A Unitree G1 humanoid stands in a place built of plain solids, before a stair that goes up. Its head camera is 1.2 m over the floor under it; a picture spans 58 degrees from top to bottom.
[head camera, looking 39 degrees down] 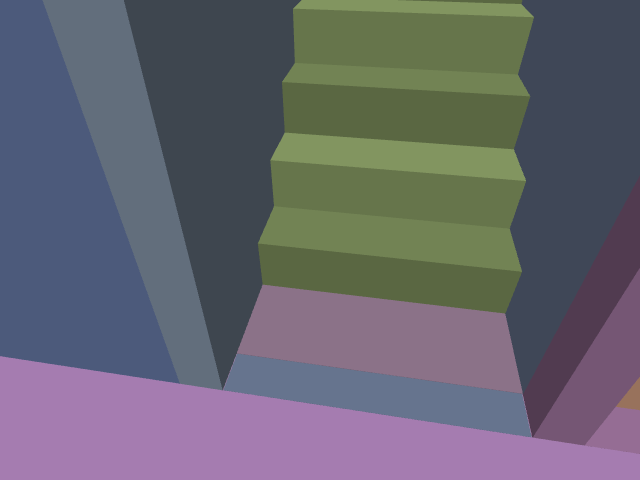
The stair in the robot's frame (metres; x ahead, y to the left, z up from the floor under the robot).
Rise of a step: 0.21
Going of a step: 0.24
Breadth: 0.91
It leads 9 degrees to the right of straight ahead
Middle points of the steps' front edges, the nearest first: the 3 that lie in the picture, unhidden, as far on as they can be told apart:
1.13 -0.22 0.21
1.37 -0.26 0.42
1.60 -0.30 0.63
